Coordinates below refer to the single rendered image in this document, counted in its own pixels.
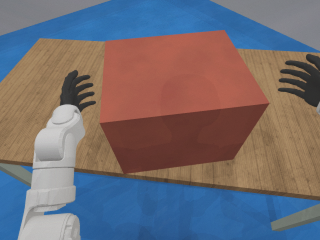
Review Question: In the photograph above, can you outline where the left robot hand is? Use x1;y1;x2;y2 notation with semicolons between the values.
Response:
60;70;96;112

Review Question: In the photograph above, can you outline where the left robot upper arm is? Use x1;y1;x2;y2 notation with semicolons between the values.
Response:
20;213;81;240

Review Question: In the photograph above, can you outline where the robot left forearm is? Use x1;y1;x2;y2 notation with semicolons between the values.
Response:
17;104;86;240

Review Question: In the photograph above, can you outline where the right robot hand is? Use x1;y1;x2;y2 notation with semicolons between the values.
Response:
278;54;320;107

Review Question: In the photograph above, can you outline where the table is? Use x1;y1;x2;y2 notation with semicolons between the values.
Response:
0;38;320;232

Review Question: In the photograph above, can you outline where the carton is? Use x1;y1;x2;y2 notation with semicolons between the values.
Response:
99;30;270;174

